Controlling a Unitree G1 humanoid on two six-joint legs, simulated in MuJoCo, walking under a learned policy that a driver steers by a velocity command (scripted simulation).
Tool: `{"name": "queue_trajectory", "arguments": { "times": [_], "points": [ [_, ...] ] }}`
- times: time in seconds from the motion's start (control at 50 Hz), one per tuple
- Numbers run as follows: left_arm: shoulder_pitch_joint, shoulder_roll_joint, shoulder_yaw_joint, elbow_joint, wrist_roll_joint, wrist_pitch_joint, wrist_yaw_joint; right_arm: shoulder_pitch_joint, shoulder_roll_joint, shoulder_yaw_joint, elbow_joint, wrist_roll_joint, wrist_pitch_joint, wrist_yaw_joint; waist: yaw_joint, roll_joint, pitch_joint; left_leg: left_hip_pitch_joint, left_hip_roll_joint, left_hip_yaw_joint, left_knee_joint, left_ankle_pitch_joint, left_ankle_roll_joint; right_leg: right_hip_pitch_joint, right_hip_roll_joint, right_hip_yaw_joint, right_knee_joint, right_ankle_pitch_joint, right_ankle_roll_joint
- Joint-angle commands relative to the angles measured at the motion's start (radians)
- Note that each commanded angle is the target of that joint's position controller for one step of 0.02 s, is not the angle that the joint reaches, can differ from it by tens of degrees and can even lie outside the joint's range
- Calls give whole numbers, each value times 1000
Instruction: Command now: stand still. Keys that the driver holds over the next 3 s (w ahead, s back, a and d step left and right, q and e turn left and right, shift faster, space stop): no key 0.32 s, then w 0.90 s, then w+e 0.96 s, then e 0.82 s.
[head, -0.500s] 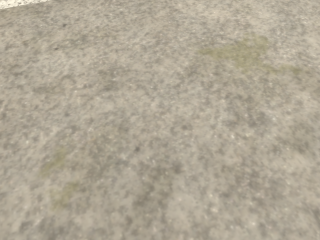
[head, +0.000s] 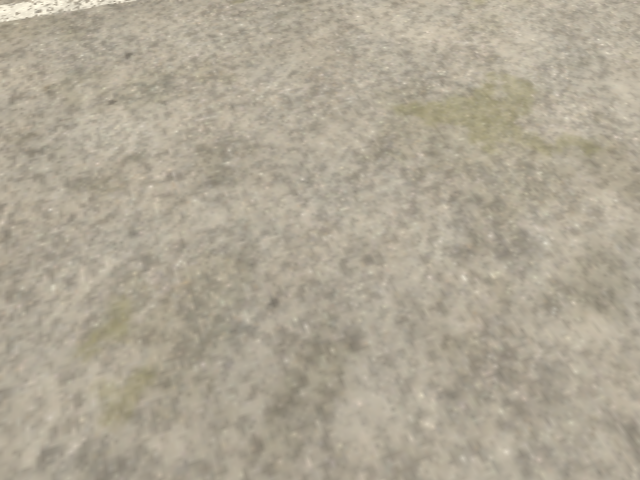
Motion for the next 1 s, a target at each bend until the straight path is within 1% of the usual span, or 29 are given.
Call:
{"name": "queue_trajectory", "arguments": {
  "times": [0.02, 0.32, 0.34, 0.36, 0.38, 0.4, 0.42, 0.44, 0.46, 0.48, 0.5, 0.52, 0.54, 0.56, 0.58, 0.6, 0.62, 0.64, 0.66, 0.68, 0.7, 0.72, 0.74, 0.76, 0.8, 0.84, 0.88, 0.94, 1.0],
  "points": [
    [0, 92, 14, -24, 0, -7, 4, 86, -82, -14, -7, 0, -6, -3, 4, 10, 14, -193, 31, -31, -138, 64, 23, 154, -53, 66, -74, 88, -43],
    [26, 82, 6, 19, -1, -8, 8, 130, -62, -18, -10, 1, -11, -1, 8, 10, 21, -193, 28, -30, -155, 68, 29, 151, -52, 66, -82, 79, -37],
    [45, 74, 3, 31, 0, -8, 8, 154, -57, -18, 0, 2, -10, -2, 6, 16, 1, -184, 25, -29, -167, -28, 36, 156, -39, 52, -79, -31, -37],
    [52, 83, 7, 36, -5, -7, 8, 161, -76, -26, -1, 8, -7, -4, 4, 32, 20, -196, 27, -43, -176, -152, 56, 126, -13, 28, -53, -186, -37],
    [52, 91, 11, 36, -10, -10, 8, 153, -103, -35, -13, 13, -7, -7, -1, 58, 50, -204, 49, -81, -193, -280, 88, 65, 11, 3, -16, -331, -39],
    [21, 92, 12, 22, -12, -20, 5, 172, -119, -41, -22, 19, -11, -9, -20, 76, 85, -196, 97, -150, -236, -389, 126, -17, 18, -6, 31, -387, -41],
    [-28, 75, 8, -1, -18, -38, -1, 202, -151, -51, -24, 26, -20, -9, -42, 124, 119, -150, 185, -270, -309, -449, 174, -112, 25, -32, 115, -324, -37],
    [-61, 59, 4, -19, -23, -58, -11, 182, -194, -67, -32, 31, -32, -8, -43, 179, 163, -113, 292, -395, -369, -436, 223, -198, 1, -46, 218, -208, -39],
    [-81, 65, 4, -30, -23, -74, -20, 170, -195, -72, -39, 27, -44, -7, -44, 172, 187, -77, 347, -446, -378, -361, 249, -276, -43, -16, 284, -203, -49],
    [-91, 74, 6, -39, -26, -86, -27, 173, -176, -70, -42, 22, -54, -3, -44, 153, 192, -15, 357, -443, -367, -261, 252, -346, -69, 2, 325, -247, -57],
    [-95, 77, 6, -47, -33, -96, -33, 171, -164, -69, -47, 23, -60, 4, -40, 138, 186, 38, 345, -411, -348, -177, 238, -378, -86, 7, 304, -274, -63],
    [-99, 78, 6, -54, -38, -106, -39, 164, -161, -69, -52, 29, -61, 10, -35, 124, 176, 55, 319, -359, -330, -110, 215, -348, -89, -4, 233, -269, -65],
    [-91, 77, 8, -52, -39, -112, -43, 152, -165, -69, -58, 33, -59, 15, -24, 117, 159, 30, 281, -295, -312, -62, 192, -257, -72, -38, 148, -235, -62],
    [-37, 68, 10, -30, -38, -114, -47, 125, -175, -70, -66, 35, -54, 20, 10, 116, 133, -51, 237, -226, -276, -24, 169, -93, -34, -88, 62, -151, -56],
    [63, 78, 23, 12, -36, -111, -48, 117, -184, -71, -72, 33, -50, 24, 49, 115, 90, -142, 195, -178, -216, 70, 153, 99, 21, -129, 27, -72, -46],
    [184, 105, 41, 50, -35, -104, -47, 102, -191, -70, -80, 30, -52, 25, 105, 107, 33, -207, 160, -134, -109, 237, 132, 263, 43, -123, 20, -42, -49],
    [343, 172, 66, 81, -32, -103, -41, 49, -156, -59, -104, 28, -59, 27, 181, -28, -27, -320, 79, -30, 195, 338, 74, 422, -97, 95, -88, -116, -106],
    [481, 286, 84, 88, -25, -106, -40, 65, -55, -34, -144, 29, -78, 25, 191, -314, -136, -562, -58, 33, 589, -4, 9, 600, -370, 612, -299, -221, -270],
    [416, 198, 49, 88, -6, -121, -45, 23, -86, -44, -162, 48, -97, 28, 146, -217, -113, -656, -27, -120, 786, -136, 37, 538, -426, 766, -363, -308, -296],
    [303, 153, 30, 52, -6, -131, -46, -18, -114, -50, -182, 66, -107, 36, 104, -147, -19, -726, 35, -135, 841, -60, 74, 456, -410, 645, -354, -321, -260],
    [216, 119, 13, 24, -4, -135, -52, -31, -128, -55, -182, 62, -109, 38, 70, -79, 13, -709, 86, -118, 813, 44, 94, 385, -360, 501, -363, -255, -220],
    [172, 110, 4, 9, -2, -135, -59, -33, -134, -64, -177, 47, -109, 35, 44, -45, 34, -675, 116, -105, 746, 117, 98, 319, -317, 392, -377, -156, -191],
    [164, 96, -4, 6, 2, -132, -60, -23, -144, -75, -174, 37, -101, 34, 23, -49, 35, -616, 137, -95, 690, 156, 96, 272, -272, 298, -389, -72, -163],
    [183, 91, -8, 12, 4, -126, -57, -13, -138, -78, -169, 37, -91, 36, 15, -60, 33, -584, 140, -80, 655, 179, 88, 251, -247, 240, -398, -7, -153],
    [234, 114, -9, 25, 6, -122, -46, -49, -116, -78, -181, 33, -75, 40, 13, -50, 45, -606, 141, -50, 595, 219, 60, 242, -233, 176, -413, 116, -162],
    [259, 142, -7, 24, 9, -118, -33, -143, -106, -74, -220, 26, -69, 39, 24, -37, 64, -658, 144, -43, 485, 279, 34, 244, -240, 152, -428, 176, -174],
    [265, 151, -7, 14, 11, -112, -23, -242, -97, -66, -257, 24, -71, 44, 42, -39, 76, -650, 132, -31, 332, 359, 20, 232, -229, 116, -440, 192, -170],
    [304, 166, 0, 11, 1, -111, -17, -354, -99, -57, -290, 30, -76, 58, 70, -52, 91, -594, 98, 1, 168, 444, 18, 238, -223, 75, -455, 180, -162],
    [348, 165, 6, 24, -10, -104, -16, -428, -106, -50, -320, 36, -81, 76, 80, -53, 113, -592, 86, -5, 80, 443, 40, 321, -257, 60, -431, 193, -155]
  ]
}}
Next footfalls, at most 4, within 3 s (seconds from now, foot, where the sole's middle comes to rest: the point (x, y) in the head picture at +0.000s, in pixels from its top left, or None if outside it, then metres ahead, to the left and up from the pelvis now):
1.12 left None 0.50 0.11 -0.77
1.72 right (389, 353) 0.80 -0.14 -0.77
2.20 left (347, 245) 1.13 -0.05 -0.77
2.68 right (447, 270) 1.04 -0.31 -0.77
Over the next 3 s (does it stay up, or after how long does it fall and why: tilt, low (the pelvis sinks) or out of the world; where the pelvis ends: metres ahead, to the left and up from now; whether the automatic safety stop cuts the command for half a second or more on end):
stays up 1.07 -0.18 0.00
